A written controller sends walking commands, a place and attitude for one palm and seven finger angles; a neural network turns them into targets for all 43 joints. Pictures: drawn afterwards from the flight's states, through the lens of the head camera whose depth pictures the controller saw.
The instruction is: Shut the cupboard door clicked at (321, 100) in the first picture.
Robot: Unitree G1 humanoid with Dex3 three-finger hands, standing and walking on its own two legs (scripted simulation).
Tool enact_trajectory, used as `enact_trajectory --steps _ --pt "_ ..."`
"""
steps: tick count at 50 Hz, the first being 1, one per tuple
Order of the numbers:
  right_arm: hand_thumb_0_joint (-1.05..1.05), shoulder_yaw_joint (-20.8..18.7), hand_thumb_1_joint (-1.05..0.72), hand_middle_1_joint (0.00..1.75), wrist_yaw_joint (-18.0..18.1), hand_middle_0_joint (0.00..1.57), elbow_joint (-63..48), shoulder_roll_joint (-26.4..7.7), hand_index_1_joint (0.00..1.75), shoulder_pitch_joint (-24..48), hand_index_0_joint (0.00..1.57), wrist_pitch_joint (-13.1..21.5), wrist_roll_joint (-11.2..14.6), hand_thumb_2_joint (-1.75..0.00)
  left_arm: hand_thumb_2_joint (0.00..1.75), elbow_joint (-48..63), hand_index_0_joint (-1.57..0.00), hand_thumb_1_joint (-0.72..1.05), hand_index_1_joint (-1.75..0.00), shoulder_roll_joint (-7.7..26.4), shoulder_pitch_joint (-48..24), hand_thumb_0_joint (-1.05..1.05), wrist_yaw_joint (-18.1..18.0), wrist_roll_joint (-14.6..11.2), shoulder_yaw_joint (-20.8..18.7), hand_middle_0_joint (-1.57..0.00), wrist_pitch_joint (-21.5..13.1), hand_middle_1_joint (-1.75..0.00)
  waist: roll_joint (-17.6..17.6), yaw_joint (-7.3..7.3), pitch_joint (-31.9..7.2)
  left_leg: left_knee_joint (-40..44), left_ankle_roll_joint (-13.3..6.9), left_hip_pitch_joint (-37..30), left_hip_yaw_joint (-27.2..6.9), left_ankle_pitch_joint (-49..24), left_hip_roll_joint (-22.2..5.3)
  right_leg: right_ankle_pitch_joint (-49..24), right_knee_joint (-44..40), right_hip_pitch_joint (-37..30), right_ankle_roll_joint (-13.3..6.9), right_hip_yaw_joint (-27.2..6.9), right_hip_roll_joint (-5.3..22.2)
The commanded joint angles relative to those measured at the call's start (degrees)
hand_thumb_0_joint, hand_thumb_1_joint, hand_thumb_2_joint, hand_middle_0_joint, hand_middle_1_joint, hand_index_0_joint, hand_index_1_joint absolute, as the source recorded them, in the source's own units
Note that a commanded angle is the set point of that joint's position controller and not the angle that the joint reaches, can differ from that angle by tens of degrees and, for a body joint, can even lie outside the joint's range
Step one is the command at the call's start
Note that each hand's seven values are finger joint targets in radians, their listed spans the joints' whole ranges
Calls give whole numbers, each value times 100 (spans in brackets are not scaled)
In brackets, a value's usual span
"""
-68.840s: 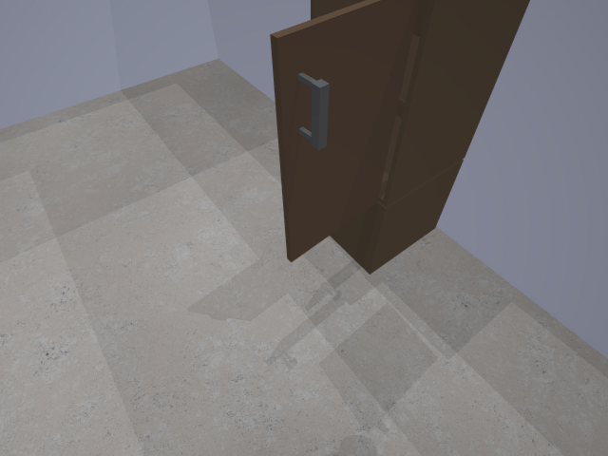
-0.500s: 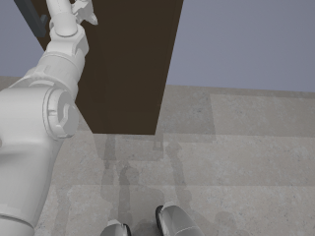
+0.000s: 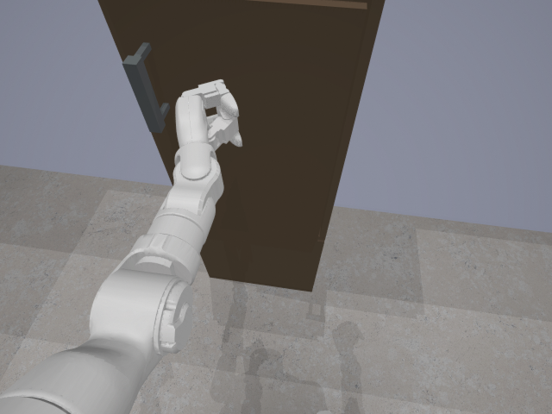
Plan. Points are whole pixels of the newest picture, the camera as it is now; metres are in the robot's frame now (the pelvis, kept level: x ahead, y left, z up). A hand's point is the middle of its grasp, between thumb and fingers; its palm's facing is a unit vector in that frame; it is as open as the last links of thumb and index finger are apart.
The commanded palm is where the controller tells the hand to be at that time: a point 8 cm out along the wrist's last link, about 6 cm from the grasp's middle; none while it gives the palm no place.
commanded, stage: draw the hand back to the body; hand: left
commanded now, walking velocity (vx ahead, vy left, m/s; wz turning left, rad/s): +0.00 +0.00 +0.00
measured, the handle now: (151, 89) +0.59 +0.16 +0.14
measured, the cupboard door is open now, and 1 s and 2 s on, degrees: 0 0 0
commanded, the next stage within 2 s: step back with the hand held close in 1.58 s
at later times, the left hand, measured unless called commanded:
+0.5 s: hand (158, 191) +0.36 +0.11 +0.17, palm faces +0.08 -1.00 +0.00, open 3.1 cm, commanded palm +0.31 +0.17 +0.17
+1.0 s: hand (0, 316) +0.23 +0.23 +0.17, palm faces +0.34 -0.89 -0.29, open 4.6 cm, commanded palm +0.17 +0.28 +0.19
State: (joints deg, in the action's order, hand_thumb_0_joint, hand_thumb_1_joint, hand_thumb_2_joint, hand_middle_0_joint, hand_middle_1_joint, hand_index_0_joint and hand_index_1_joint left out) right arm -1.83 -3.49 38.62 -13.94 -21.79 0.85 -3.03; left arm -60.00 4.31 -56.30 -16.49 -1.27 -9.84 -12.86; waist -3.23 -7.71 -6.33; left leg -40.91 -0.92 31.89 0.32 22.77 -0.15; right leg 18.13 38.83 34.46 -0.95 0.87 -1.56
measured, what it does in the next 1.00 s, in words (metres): stands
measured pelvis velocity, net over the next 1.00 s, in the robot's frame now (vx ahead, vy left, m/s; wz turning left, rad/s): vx -0.01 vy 0.01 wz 0.03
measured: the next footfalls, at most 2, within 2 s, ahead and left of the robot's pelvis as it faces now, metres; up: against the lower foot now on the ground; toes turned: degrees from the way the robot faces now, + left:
none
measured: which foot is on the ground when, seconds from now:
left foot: down 0.00-1.00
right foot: down 0.00-1.00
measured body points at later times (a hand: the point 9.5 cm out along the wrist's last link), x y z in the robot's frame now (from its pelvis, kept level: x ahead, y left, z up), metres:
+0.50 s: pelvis -0.02 -0.01 +0.02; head -0.03 -0.04 +0.47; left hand +0.35 +0.16 +0.17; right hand +0.14 -0.25 -0.09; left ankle -0.04 +0.11 -0.72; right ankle +0.00 -0.11 -0.72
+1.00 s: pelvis -0.01 +0.01 +0.03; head -0.03 -0.02 +0.48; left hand +0.20 +0.28 +0.19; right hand +0.17 -0.20 -0.07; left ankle -0.04 +0.11 -0.72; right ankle +0.00 -0.11 -0.72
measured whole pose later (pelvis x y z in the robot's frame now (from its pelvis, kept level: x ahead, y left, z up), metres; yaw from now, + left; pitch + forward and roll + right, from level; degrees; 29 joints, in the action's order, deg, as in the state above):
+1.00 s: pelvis -0.01 +0.01 +0.03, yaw +2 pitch -3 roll +0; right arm 2.5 4.0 36.0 -12.3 -11.0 1.2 0.8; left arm 10.4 16.2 12.6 -4.2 -3.8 -10.7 -4.8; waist -4.4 2.5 0.2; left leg -22.8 -1.6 4.8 -0.6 14.6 1.6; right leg 11.5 22.4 7.5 -0.2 1.5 0.1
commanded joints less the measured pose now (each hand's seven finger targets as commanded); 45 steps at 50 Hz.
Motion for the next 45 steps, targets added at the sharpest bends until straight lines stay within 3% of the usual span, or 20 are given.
enact_trajectory --steps 1,3,4,6,9,12,13,17,20,22,25,26,28,36,39,41,45 --pt "0 -231 -90 30 63 20 -349 -710 30 -807 20 76 33 -90 90 1215 -130 90 -150 876 -2668 0 24 92 -181 -130 -422 -150 581 -59 -2308 211 4 -1053 77 -2887 117 -3160 -114 -1610 1 102 -55" --pt "0 -218 -90 30 89 20 -547 -723 30 -682 20 4 78 -90 90 1333 -130 90 -150 1226 -1694 0 128 94 -517 -130 -379 -150 674 267 -2466 309 -8 -943 154 -2971 137 -3452 -86 -2110 -41 55 -19" --pt "0 -197 -90 30 91 20 -656 -670 30 -539 20 -20 125 -90 90 1625 -130 90 -150 1077 -1496 0 219 81 -369 -130 -348 -150 557 302 -2456 345 -13 -967 200 -3004 144 -3589 -98 -2202 -41 32 8" --pt "0 -202 -90 30 108 20 -839 -645 30 -323 20 -59 213 -90 90 2116 -130 90 -150 1010 -928 0 383 -1 -316 -130 -247 -150 811 424 -2324 426 -44 -953 270 -2865 142 -3739 -205 -2441 -28 9 17" --pt "0 -164 -90 30 196 20 -1051 -628 30 30 20 -104 351 -90 90 3003 -130 90 -150 938 -462 0 670 -232 -140 -130 -7 -150 1000 465 -2043 649 -76 -1027 303 -2523 138 -3681 -430 -2700 16 -28 46" --pt "0 -128 -90 30 323 20 -1149 -567 30 396 20 -31 450 -90 90 4136 -130 90 -150 873 -445 0 897 -381 122 -130 155 -150 647 476 -1985 760 -102 -1463 294 -2352 131 -3323 -622 -2677 33 -38 47" --pt "0 -110 -90 30 378 20 -1179 -550 30 504 20 14 476 -90 90 4494 -130 90 -150 829 -452 0 962 -423 250 -130 184 -150 380 478 -1968 793 -102 -1629 302 -2292 143 -3121 -681 -2668 20 -45 60" --pt "0 -17 -90 30 535 20 -1133 -502 30 898 20 198 543 -90 90 4959 -130 90 -150 675 63 0 1201 -596 507 -130 485 -150 377 500 -1517 990 -109 -1834 204 -1782 145 -2310 -949 -2426 23 3 51" --pt "0 65 -90 30 635 20 -1149 -530 30 1165 20 264 573 -90 90 5067 -130 90 -150 926 631 0 1307 -710 314 -130 771 -150 647 638 -1175 1185 -106 -1783 147 -1386 165 -1650 -1167 -2431 33 -18 97" --pt "0 122 -90 30 678 20 -1198 -506 30 1356 20 297 583 -90 90 5238 -124 90 -144 960 1017 0 1381 -738 272 -124 962 -144 537 760 -1053 1289 -91 -1812 127 -1260 179 -1379 -1238 -2460 7 -7 112" --pt "0 200 -90 30 738 20 -1275 -503 30 1605 20 302 604 -90 90 5508 -116 90 -135 1205 1477 0 1485 -807 66 -116 1206 -135 659 852 -760 1414 -90 -1795 115 -1042 182 -945 -1405 -2487 20 -42 153" --pt "0 225 -90 30 743 20 -1298 -373 30 1699 20 306 569 -90 90 5903 -113 90 -132 1552 1905 0 1389 -412 379 -113 866 -132 565 748 -393 1645 -109 -1747 92 -984 178 -770 -1593 -2441 85 -197 260" --pt "0 221 -90 30 771 20 -1271 -411 30 1770 20 242 550 -90 90 5839 -108 90 -126 1752 2712 0 1306 -402 103 -108 706 -126 771 858 -205 1769 -113 -1732 59 -868 143 -475 -1781 -2600 87 -203 245" --pt "0 281 -90 30 810 20 -1353 -337 30 1902 20 240 465 -90 90 7411 -86 90 -102 1899 3590 0 1232 -262 14 -86 444 -102 -50 864 -408 2127 -74 -2428 29 -1332 99 -930 -1895 -2996 -2 -18 183" --pt "0 275 -90 30 804 20 -1321 -360 30 1874 20 307 433 -90 90 7781 -78 90 -93 1918 4219 0 1208 -238 -59 -78 424 -93 -58 895 -344 2192 -52 -2523 -30 -1622 87 -1213 -1888 -3111 -22 55 157" --pt "0 261 -90 30 803 20 -1301 -368 30 1895 20 326 415 -90 90 7824 -72 90 -87 1919 4648 0 1191 -241 -148 -72 434 -87 218 919 -155 2227 -48 -2489 -40 -1634 76 -1207 -1919 -3066 -6 96 137" --pt "0 247 -90 30 796 20 -1280 -377 30 1912 20 360 393 -90 90 8226 -61 90 -75 2038 5336 0 1175 -233 -404 -61 399 -75 60 978 -56 2239 -16 -2490 -87 -1838 76 -1341 -1900 -3155 -25 131 147"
